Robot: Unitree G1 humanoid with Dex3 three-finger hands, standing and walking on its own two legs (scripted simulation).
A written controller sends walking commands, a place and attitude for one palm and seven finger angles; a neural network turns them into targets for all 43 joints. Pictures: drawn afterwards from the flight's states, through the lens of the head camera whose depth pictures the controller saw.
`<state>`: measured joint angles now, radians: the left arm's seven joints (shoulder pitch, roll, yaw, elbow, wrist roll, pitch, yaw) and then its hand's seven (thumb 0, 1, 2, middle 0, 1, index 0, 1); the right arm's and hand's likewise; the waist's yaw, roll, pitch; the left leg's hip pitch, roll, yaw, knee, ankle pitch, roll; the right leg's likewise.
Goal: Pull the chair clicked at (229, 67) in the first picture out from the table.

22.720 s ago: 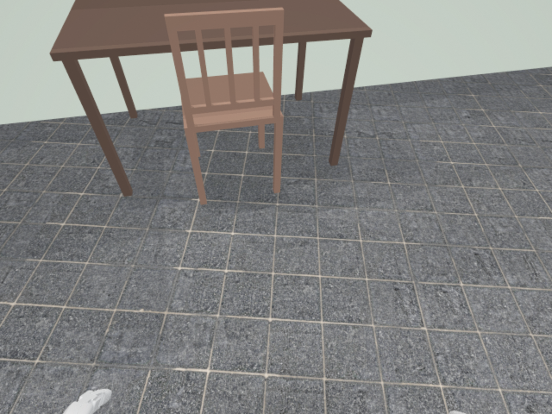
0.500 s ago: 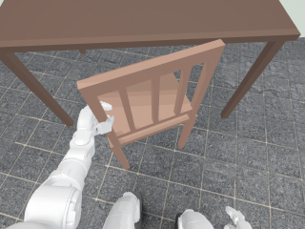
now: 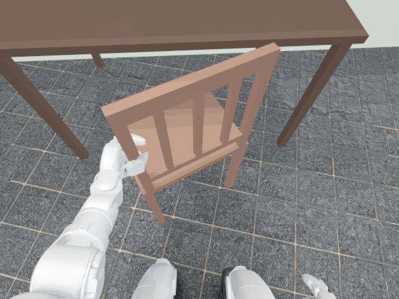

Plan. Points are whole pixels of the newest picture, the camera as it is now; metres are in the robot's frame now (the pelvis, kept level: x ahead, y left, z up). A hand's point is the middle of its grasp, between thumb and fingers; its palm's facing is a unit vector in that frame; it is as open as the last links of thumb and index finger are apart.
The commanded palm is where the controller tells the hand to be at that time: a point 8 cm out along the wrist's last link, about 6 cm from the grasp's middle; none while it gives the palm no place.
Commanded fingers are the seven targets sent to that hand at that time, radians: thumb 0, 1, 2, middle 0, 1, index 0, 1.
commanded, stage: step backward, pulling the chair out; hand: left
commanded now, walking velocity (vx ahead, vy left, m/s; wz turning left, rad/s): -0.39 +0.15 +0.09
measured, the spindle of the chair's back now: (198, 128) +0.50 +0.00 -0.07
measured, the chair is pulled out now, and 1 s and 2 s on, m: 0.18 0.31 0.43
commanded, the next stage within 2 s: none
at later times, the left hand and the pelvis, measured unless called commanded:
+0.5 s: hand (135, 200) +0.31 +0.13 -0.05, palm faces +0.05 -0.98 -0.18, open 5.8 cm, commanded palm +0.31 +0.19 -0.05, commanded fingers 0.00 0.90 0.90 -0.50 -1.45 -0.50 -1.45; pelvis -0.07 +0.00 -0.01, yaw +2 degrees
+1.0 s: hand (130, 220) +0.26 +0.14 -0.05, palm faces +0.02 -0.98 -0.17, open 5.8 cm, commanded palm +0.27 +0.20 -0.05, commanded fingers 0.00 0.90 0.90 -0.50 -1.45 -0.50 -1.45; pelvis -0.10 +0.01 +0.00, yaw +5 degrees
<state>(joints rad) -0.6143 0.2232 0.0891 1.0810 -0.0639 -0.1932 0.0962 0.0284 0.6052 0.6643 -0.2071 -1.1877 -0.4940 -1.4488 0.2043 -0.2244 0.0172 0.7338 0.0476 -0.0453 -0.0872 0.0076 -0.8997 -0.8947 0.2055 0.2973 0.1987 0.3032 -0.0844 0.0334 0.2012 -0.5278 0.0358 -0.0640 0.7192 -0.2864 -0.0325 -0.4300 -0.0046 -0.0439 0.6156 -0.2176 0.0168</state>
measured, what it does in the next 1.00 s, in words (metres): walks backwards: left foot, then right foot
